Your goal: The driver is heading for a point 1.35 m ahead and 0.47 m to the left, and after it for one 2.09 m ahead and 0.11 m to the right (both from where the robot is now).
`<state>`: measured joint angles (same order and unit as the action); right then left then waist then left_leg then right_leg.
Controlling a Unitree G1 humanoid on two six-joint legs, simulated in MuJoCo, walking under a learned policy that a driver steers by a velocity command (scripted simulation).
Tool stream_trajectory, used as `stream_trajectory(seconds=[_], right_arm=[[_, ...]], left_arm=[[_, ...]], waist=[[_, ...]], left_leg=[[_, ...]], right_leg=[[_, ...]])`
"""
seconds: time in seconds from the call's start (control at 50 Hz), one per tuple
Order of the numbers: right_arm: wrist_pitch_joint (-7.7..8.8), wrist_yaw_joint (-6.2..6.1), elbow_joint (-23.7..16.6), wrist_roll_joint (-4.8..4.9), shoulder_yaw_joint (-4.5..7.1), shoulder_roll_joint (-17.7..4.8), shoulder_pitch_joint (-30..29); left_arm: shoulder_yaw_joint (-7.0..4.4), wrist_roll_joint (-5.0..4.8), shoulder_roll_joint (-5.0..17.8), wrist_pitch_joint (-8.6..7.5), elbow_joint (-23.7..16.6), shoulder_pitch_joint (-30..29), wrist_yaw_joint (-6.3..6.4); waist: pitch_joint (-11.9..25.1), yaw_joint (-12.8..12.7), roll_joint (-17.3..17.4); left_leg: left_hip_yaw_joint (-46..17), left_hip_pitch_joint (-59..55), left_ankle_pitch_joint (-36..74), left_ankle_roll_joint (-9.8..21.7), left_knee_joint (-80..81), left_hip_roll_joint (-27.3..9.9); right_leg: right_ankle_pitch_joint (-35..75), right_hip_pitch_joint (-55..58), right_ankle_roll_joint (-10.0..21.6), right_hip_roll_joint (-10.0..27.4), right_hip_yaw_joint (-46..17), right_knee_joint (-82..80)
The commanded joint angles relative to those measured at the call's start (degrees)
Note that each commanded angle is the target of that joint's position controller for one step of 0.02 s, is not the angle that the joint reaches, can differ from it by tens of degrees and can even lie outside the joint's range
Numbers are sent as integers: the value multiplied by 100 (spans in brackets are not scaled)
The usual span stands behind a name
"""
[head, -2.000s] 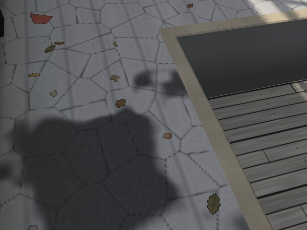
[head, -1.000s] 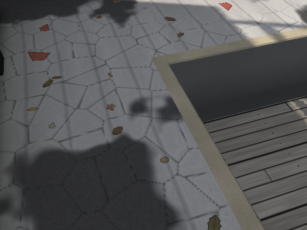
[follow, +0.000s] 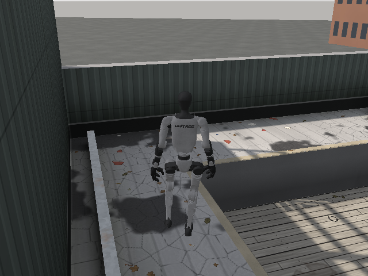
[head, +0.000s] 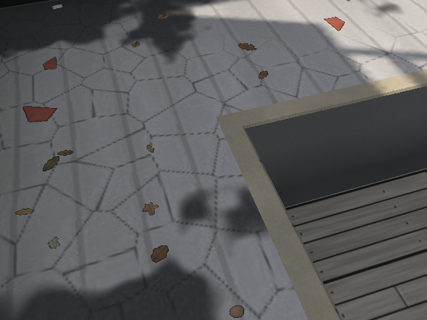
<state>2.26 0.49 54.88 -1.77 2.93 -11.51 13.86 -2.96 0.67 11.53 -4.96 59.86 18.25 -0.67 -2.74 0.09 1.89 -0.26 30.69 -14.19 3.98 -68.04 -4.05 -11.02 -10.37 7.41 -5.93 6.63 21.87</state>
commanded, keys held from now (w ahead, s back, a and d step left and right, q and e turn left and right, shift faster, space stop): w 0.66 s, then w+q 0.34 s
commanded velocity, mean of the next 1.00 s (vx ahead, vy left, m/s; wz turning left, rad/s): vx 0.50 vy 0.00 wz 0.10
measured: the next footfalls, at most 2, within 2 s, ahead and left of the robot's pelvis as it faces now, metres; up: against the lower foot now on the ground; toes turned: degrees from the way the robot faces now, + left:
left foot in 0.38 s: +0.36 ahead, +0.09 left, +0.00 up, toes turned +4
right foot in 0.92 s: +0.63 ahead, -0.07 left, +0.00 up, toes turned +3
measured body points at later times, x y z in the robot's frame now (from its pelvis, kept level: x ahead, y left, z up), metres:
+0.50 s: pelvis +0.27 +0.04 +0.00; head +0.29 +0.04 +0.45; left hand +0.29 +0.29 -0.15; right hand +0.33 -0.22 -0.15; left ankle +0.32 +0.09 -0.74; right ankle +0.15 -0.07 -0.64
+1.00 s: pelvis +0.52 +0.01 -0.01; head +0.53 +0.00 +0.44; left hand +0.65 +0.26 -0.12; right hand +0.51 -0.25 -0.17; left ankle +0.37 +0.10 -0.66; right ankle +0.59 -0.07 -0.74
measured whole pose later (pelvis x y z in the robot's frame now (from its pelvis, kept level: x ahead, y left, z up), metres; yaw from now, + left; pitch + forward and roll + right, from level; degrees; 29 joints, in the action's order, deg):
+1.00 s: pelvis +0.52 +0.01 -0.01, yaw +7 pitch -2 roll +0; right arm 2.0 -0.5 59.1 0.3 3.4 -13.6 22.0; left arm -0.7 2.0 11.3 -3.3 47.5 6.5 -1.0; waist -3.4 3.2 2.4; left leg -1.8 13.4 -25.6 5.2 -63.3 3.1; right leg -11.6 -19.7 3.7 -0.8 5.6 32.9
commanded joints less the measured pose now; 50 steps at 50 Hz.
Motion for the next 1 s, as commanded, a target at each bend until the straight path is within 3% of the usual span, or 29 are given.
stream_trajectory(seconds=[0.02, 0.14, 0.24, 0.3, 0.34, 0.36, 0.38, 0.4, 0.42, 0.44, 0.46, 0.48, 0.5, 0.52, 0.56, 0.6, 0.66, 0.72, 0.82, 0.86, 0.88, 0.9, 0.92, 0.94, 0.96, 0.98, 1.0], right_arm=[[-133, 70, -105, 8, 72, -254, 395], [-115, 142, -400, 36, 33, -212, -889], [-55, 139, -661, 61, -69, -163, -1654], [28, 60, -620, 122, -45, -312, -1354], [93, -43, -242, 132, 83, -581, -166], [149, -103, 31, 86, 159, -707, 684], [162, -159, 191, -42, 289, -1174, 1497], [100, -104, 228, -68, 386, -1479, 1461], [42, -5, 234, 175, 352, -1155, 1024], [40, 10, 140, 173, 264, -858, 411], [83, 8, 109, 134, 214, -595, 123], [138, -29, 175, 139, 155, -406, 127], [185, -65, 271, 155, 108, -273, 200], [237, -82, 355, 161, 96, -282, 368], [307, -99, 442, 195, 127, -495, 587], [317, -103, 464, 199, 141, -629, 748], [288, -94, 478, 172, 111, -616, 1032], [201, -128, 521, 115, 103, -635, 1358], [95, -209, 464, 90, 118, -798, 1424], [77, -219, 389, 93, 140, -864, 1111], [74, -206, 352, 89, 142, -877, 983], [107, -171, 333, 174, 156, -966, 853], [145, -135, 157, 302, 79, -701, 787], [104, -154, 37, 364, -22, -142, 1429], [48, -141, 137, 242, 143, -868, 1420], [18, -93, 76, 197, 187, -934, 1040], [11, -19, -10, 166, 183, -847, 741]], left_arm=[[-21, 1, 481, -141, -234, 202, 12], [103, -2, 445, -97, -189, 939, 70], [139, 51, 473, -66, -68, 1343, 145], [113, 41, 628, -61, -69, 1153, 167], [54, 62, 803, -31, -57, 991, 167], [33, -20, 878, -23, -132, 757, 169], [84, -96, 695, -54, -308, 779, 143], [160, -212, 18, 0, -329, 1579, 49], [53, -17, 580, 58, -380, 974, 85], [12, 11, 600, 20, -568, 506, 32], [22, 34, 537, -3, -609, 278, 7], [12, 75, 499, 34, -626, 199, -9], [40, 115, 385, 101, -590, 359, -44], [50, 122, 296, 154, -562, 452, -71], [55, 152, 264, 229, -601, 376, -110], [58, 161, 336, 274, -790, -142, -129], [83, 99, 385, 295, -1069, -893, -125], [132, 132, 358, 295, -1326, -1469, -92], [190, 62, 391, 226, -1628, -1937, -31], [199, 92, 433, 192, -1644, -1687, -37], [148, 73, 533, 149, -1477, -1095, -13], [74, 89, 669, 108, -1204, -166, 31], [-57, 192, 1121, 61, -1021, 829, 101], [-174, 292, 1693, 96, -1059, 966, 80], [-204, 100, 1532, 216, -1064, 752, 9], [-79, 96, 1026, 234, -1149, 86, -25], [-3, 107, 745, 192, -1182, -223, -65]], waist=[[-168, 265, -419], [-240, -71, -431], [-406, -299, -541], [-201, -23, -625], [347, 454, -759], [737, 845, -644], [1432, 1015, -59], [1849, 453, 1241], [1331, 478, 110], [394, 277, 143], [-41, 143, -67], [-175, 8, -77], [-149, -151, -24], [-98, -211, -34], [-151, -288, -65], [-320, -200, -21], [-402, 25, 43], [-341, 268, 154], [-309, 388, 255], [-147, 164, 331], [119, -99, 275], [552, -516, 54], [1220, -917, -480], [1801, -500, -1455], [1668, -484, -875], [623, -251, -640], [66, -173, -496]], left_leg=[[7, 500, 488, -126, 262, -222], [318, 997, 1288, -301, 1711, -83], [642, 906, 1151, -142, 2800, 152], [776, 25, 690, 154, 3361, 463], [756, -1161, 489, 398, 3808, 756], [562, -2345, 1091, 540, 4229, 595], [-684, -3697, 1066, 774, 4196, -585], [-3267, -4983, 1496, 1686, 4629, -1967], [-3150, -4360, 146, 1529, 5062, -1643], [-2464, -3429, -360, 1360, 5443, -1462], [-1970, -2760, -41, 1204, 5723, -1240], [-1513, -2372, 480, 1036, 5818, -1003], [-1157, -2114, 899, 904, 5868, -822], [-989, -2053, 1262, 873, 5878, -769], [-713, -2031, 1718, 872, 5931, -696], [-536, -2127, 1883, 821, 6033, -637], [-343, -2508, 2419, 669, 6020, -545], [-392, -2974, 3052, 680, 5771, -530], [-674, -3582, 3993, 859, 5237, -689], [-677, -3486, 4410, 786, 4781, -646], [-681, -3376, 4795, 716, 4188, -556], [-535, -2949, 4374, 566, 3178, -302], [-339, -1678, 2399, 371, 1605, 72], [-12, -28, -1848, 174, -137, 898], [-563, 191, -1557, 205, -740, 630], [-507, 435, -1055, 146, -939, 373], [-399, 488, -778, 87, -781, 228]], right_leg=[[991, -114, 381, 1587, -1495, -1420], [2833, 766, 190, 1473, -1022, -1168], [3836, 1587, 265, 1614, -909, -977], [5365, 1886, 189, 1730, -766, -438], [6109, 2024, 97, 1700, -728, 795], [5582, 1474, 5, 1577, -610, 1844], [3372, 415, -92, 1252, -424, 3439], [-1892, -1674, -398, 15, -361, 5476], [-1597, -2238, -315, 333, -1025, 5669], [-1078, -2460, -309, 566, -1020, 5482], [-745, -2290, -313, 757, -992, 5190], [-567, -2032, -364, 877, -989, 4967], [-495, -1697, -447, 956, -977, 4784], [-493, -1546, -520, 975, -949, 4666], [-458, -1647, -648, 1044, -817, 4407], [-193, -2032, -744, 1164, -678, 4003], [224, -2420, -811, 1220, -513, 3212], [333, -2449, -905, 1054, -383, 2417], [242, -2312, -780, 736, -357, 1626], [-38, -1657, -568, 578, -350, 1256], [-53, -931, -436, 456, -376, 978], [577, 260, -298, 411, -353, 452], [590, 1894, -51, 1458, -1426, 221], [530, 2927, 453, 3166, -3816, -92], [-1061, 2213, 676, 3091, -4263, -496], [-1938, 1311, 575, 2902, -3605, -820], [-1932, 602, 426, 2653, -3049, -1143]])
Keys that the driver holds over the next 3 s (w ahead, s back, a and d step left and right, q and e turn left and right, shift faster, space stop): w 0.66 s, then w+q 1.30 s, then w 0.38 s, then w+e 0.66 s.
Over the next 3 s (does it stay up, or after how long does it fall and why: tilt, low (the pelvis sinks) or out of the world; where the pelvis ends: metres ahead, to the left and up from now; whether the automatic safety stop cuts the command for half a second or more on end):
stays up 1.36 0.63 -0.02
